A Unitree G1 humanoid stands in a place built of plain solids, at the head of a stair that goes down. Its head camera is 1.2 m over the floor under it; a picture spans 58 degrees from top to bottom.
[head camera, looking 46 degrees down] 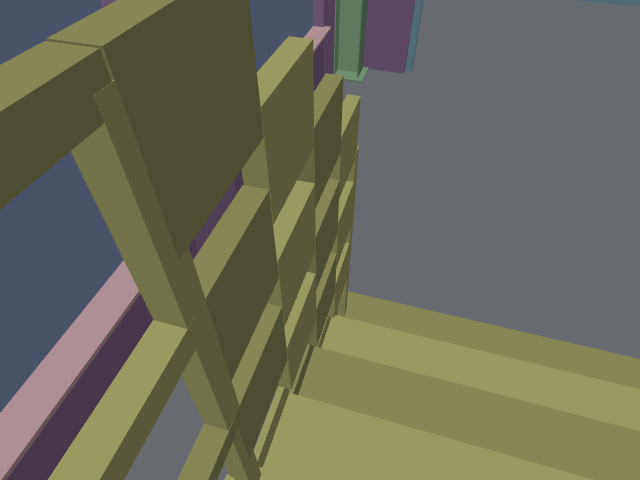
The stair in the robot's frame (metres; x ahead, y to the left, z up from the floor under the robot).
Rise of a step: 0.17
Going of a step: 0.28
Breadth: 1.70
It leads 16 degrees to the right of straight ahead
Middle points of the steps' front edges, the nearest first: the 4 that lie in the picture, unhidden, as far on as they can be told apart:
0.40 -0.69 -0.17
0.67 -0.77 -0.34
0.93 -0.85 -0.51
1.20 -0.93 -0.68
